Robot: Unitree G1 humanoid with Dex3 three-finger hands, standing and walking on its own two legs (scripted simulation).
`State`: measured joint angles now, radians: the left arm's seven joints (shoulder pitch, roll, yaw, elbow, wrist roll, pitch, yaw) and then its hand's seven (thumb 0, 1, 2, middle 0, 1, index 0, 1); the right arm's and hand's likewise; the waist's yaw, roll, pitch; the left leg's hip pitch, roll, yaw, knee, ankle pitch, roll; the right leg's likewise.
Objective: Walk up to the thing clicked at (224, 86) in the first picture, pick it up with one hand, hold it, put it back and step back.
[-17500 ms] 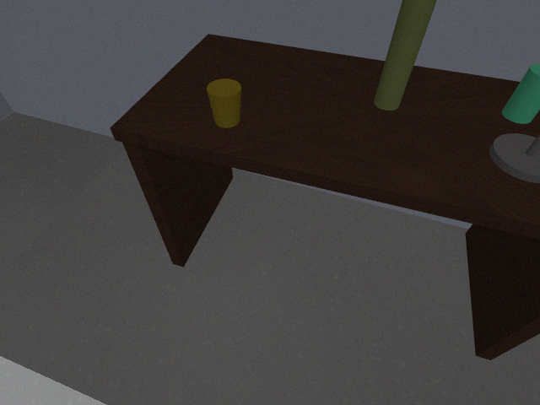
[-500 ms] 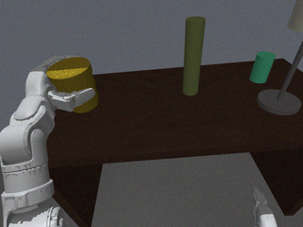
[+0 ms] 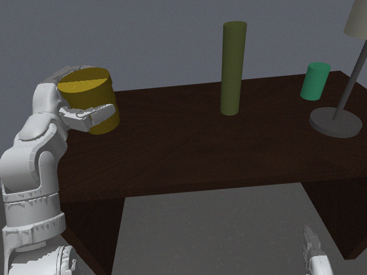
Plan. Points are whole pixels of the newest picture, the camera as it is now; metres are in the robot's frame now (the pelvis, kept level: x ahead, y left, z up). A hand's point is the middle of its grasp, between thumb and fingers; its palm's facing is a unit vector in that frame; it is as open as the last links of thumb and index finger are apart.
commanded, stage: hold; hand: left
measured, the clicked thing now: (94, 103) +0.35 +0.16 +0.28
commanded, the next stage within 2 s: crouch in 1.00 s
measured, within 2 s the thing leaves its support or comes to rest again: neither
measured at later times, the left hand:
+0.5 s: hand (91, 96) +0.35 +0.17 +0.29, palm faces +0.12 -0.99 +0.01, open 11.3 cm
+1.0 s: hand (89, 95) +0.35 +0.17 +0.29, palm faces +0.13 -0.99 -0.01, open 11.3 cm
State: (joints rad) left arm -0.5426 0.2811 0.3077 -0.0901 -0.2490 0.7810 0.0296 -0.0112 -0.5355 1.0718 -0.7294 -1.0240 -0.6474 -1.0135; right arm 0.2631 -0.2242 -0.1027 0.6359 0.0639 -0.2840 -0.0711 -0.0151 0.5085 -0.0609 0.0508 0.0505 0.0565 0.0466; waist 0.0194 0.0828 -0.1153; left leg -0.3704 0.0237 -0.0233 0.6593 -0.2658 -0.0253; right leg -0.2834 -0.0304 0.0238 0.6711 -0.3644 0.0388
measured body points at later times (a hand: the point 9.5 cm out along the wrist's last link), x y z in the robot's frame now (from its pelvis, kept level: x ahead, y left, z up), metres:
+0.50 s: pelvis +0.00 +0.00 +0.00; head -0.05 -0.03 +0.45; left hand +0.34 +0.22 +0.29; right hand +0.18 -0.25 -0.06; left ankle +0.05 +0.14 -0.72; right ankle +0.00 -0.14 -0.72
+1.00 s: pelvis +0.00 +0.00 +0.00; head -0.05 -0.03 +0.45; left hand +0.34 +0.22 +0.29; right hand +0.18 -0.25 -0.06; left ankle +0.05 +0.14 -0.72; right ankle +0.00 -0.14 -0.72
